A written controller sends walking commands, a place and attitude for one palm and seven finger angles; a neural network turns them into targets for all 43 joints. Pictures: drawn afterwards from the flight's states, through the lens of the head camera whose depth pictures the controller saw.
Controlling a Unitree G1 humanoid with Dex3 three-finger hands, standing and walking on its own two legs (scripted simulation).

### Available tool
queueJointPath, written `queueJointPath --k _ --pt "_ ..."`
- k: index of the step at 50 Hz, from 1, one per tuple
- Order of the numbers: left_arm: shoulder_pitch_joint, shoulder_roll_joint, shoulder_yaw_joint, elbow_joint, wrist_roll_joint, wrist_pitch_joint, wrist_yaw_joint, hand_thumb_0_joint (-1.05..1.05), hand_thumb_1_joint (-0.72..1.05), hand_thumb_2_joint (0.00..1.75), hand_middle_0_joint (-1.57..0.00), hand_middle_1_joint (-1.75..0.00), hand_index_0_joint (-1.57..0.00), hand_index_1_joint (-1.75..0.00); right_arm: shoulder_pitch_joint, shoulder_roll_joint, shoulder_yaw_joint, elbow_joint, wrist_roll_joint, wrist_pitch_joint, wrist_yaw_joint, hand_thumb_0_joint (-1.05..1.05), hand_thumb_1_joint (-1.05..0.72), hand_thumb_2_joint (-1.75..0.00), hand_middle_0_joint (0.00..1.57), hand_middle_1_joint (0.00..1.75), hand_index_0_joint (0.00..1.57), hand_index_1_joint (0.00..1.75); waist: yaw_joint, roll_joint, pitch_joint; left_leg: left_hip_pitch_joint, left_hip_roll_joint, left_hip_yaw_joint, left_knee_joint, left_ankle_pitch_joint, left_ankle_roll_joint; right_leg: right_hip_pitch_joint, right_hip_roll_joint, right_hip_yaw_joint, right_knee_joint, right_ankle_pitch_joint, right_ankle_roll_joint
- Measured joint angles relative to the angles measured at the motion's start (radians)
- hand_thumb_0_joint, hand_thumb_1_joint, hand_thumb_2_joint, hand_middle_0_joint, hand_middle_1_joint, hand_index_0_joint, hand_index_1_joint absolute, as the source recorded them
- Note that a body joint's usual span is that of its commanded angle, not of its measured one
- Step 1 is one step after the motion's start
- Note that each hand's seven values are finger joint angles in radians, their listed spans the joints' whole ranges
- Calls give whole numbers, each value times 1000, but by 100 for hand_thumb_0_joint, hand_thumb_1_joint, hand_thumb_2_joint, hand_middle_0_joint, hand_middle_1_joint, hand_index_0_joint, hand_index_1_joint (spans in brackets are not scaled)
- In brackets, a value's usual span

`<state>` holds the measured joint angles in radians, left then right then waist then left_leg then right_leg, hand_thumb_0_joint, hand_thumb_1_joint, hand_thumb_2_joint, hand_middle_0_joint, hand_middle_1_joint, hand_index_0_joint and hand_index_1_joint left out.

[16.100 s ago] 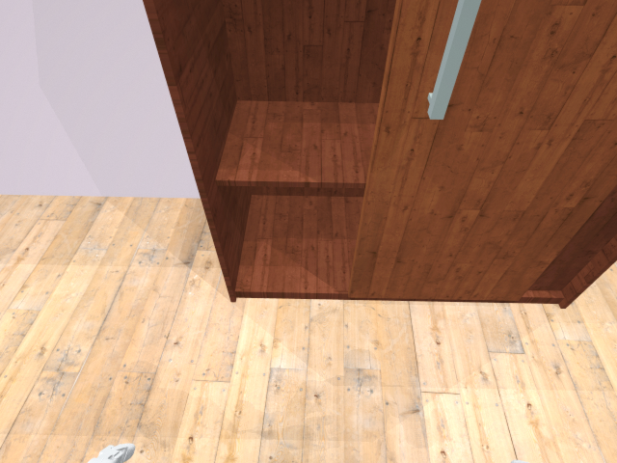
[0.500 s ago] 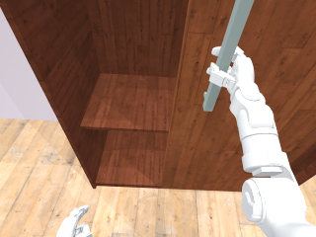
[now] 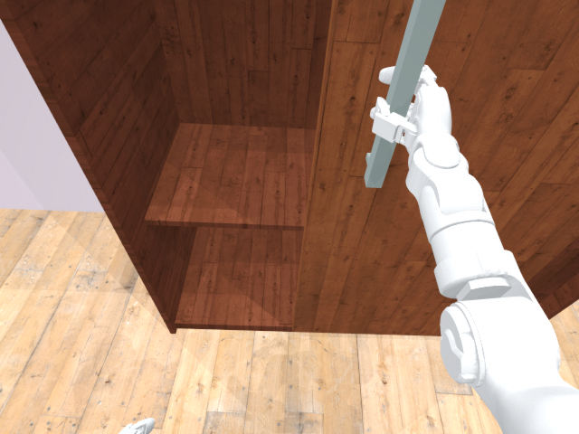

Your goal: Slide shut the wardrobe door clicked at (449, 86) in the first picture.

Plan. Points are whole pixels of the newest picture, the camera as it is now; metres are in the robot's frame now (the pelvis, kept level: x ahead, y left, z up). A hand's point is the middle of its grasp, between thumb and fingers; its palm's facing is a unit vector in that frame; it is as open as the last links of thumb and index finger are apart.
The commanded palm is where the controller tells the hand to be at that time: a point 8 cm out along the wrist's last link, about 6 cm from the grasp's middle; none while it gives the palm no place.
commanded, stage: tug the door sideways, standing still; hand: right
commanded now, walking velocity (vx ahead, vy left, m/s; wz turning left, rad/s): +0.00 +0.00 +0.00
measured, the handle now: (395, 90) +0.53 -0.10 +0.22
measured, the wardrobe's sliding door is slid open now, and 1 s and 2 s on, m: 0.41 0.38 0.23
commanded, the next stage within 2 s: step sideways, sliding the door along in 0.08 s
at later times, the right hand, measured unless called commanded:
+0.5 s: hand (377, 122) +0.47 -0.07 +0.21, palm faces +0.04 +0.99 -0.09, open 6.4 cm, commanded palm +0.45 -0.09 +0.21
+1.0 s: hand (352, 121) +0.48 -0.04 +0.20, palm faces +0.20 +0.97 -0.10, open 6.7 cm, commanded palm +0.45 -0.02 +0.20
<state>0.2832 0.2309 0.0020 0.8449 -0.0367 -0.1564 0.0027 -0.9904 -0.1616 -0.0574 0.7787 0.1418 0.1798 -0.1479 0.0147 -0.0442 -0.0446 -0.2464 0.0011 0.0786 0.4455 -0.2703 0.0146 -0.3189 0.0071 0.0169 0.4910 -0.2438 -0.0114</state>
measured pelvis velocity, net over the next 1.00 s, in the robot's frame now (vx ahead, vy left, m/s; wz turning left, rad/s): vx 0.04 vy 0.14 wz -0.07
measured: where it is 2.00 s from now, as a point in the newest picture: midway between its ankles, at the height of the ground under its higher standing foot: outside the picture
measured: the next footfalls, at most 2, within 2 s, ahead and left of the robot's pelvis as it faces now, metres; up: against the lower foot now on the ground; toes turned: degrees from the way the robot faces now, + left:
left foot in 0.92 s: +0.13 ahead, +0.25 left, +0.00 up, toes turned -3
right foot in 1.72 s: +0.09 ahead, +0.01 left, +0.00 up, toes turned -6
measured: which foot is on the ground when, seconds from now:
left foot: down 0.00-0.72, up 0.74-0.90, down 0.92-1.00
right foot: down 0.00-1.00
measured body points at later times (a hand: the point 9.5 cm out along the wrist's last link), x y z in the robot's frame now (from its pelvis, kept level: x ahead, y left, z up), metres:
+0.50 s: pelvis +0.00 +0.02 -0.01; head +0.04 +0.05 +0.43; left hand +0.10 +0.27 -0.14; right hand +0.47 -0.12 +0.21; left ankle +0.01 +0.11 -0.74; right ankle +0.00 -0.11 -0.74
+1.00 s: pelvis +0.04 +0.14 -0.01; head +0.14 +0.14 +0.43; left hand +0.26 +0.32 -0.13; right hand +0.46 -0.09 +0.21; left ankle +0.09 +0.25 -0.74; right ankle +0.01 -0.07 -0.73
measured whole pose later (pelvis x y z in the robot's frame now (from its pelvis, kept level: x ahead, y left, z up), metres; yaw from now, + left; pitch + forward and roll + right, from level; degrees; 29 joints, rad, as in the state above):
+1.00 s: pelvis +0.04 +0.14 -0.01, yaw -4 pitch -3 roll +2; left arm 0.06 0.20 0.01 0.64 -0.07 -0.07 0.00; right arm -0.82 -0.24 -0.06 0.32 0.12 0.02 -0.11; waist -0.10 -0.08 0.27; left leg -0.27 -0.02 0.04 0.56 -0.24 0.00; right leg -0.24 -0.21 0.02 0.67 -0.29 0.11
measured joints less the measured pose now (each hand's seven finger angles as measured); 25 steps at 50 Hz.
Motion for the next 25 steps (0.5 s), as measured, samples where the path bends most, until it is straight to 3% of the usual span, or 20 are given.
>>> queueJointPath --k 10,13,15,22,25 --pt "-24 1 -1 -5 0 -32 -9 1 90 90 -20 -30 -20 -30 -26 9 16 41 5 -30 -5 -1 -73 -80 29 138 22 140 -5 3 0 -14 3 0 13 -3 -3 -13 3 0 10 -1 -2" --pt "-45 4 -18 -29 9 -6 13 1 90 90 -20 -30 -20 -30 7 -24 -18 46 -29 -110 49 -1 -69 -80 32 139 24 140 -5 -1 -7 -35 -8 -27 20 1 -6 -23 -11 -26 18 -9 -5" --pt "-52 1 -18 -53 5 6 29 1 90 90 -20 -30 -20 -30 29 -46 -18 32 -26 -156 56 -2 -68 -81 34 139 25 140 -7 2 0 -49 -16 -46 35 -1 -6 -27 -20 -44 29 -18 -5" --pt "-65 -15 -9 -100 10 18 67 1 90 90 -20 -30 -20 -30 82 -113 -36 -65 6 -225 65 -4 -68 -83 42 140 21 140 -22 24 95 -124 -29 -87 267 -136 -12 14 -31 -95 81 -61 5" --pt "-61 -13 -15 -101 6 41 67 1 90 90 -20 -30 -20 -30 82 -124 -51 -87 8 -221 59 -5 -69 -84 43 140 20 140 -33 11 146 -107 -33 -76 213 -121 4 45 -46 -84 104 -77 25"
